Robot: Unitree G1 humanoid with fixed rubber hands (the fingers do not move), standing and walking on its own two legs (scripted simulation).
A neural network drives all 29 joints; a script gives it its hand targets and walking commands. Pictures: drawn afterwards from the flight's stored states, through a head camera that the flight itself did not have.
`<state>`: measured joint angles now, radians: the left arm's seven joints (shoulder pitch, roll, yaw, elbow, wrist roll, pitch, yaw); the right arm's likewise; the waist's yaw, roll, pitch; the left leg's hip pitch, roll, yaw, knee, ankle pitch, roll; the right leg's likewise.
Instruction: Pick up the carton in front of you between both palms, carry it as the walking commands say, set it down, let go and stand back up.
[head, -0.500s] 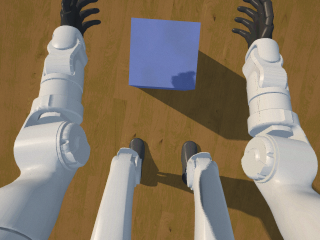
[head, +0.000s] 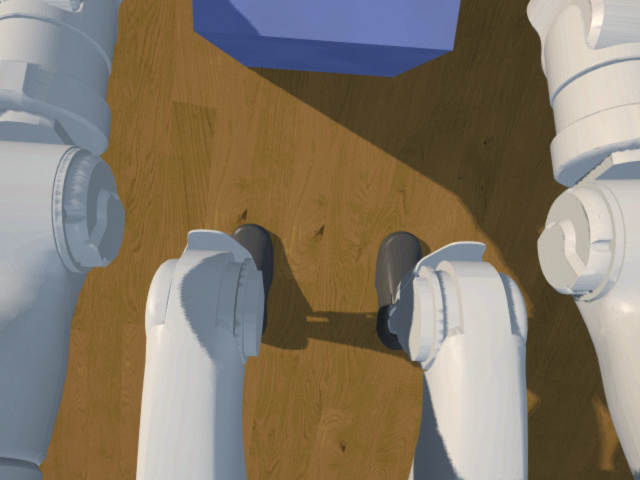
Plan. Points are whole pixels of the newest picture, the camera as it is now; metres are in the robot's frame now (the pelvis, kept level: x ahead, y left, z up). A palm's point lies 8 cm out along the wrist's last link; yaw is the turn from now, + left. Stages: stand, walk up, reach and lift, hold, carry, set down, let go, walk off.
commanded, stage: reach and lift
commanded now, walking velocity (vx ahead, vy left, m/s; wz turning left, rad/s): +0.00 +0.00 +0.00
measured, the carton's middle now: out of the picture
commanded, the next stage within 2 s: none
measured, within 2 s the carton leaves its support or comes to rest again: leaves its support in 1.04 s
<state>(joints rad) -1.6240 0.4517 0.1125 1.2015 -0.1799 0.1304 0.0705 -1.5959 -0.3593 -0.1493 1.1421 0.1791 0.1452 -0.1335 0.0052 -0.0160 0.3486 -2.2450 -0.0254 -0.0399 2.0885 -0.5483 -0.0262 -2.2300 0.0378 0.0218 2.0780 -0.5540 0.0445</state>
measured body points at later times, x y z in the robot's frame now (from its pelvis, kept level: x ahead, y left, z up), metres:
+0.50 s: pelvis +0.01 +0.00 -0.03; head +0.39 +0.02 +0.20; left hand +0.59 +0.21 -0.21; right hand +0.60 -0.14 -0.21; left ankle +0.11 +0.12 -0.36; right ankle +0.11 -0.13 -0.36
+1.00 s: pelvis +0.01 +0.00 -0.04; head +0.39 +0.02 +0.19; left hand +0.58 +0.18 -0.21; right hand +0.59 -0.12 -0.21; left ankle +0.11 +0.12 -0.36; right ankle +0.11 -0.13 -0.36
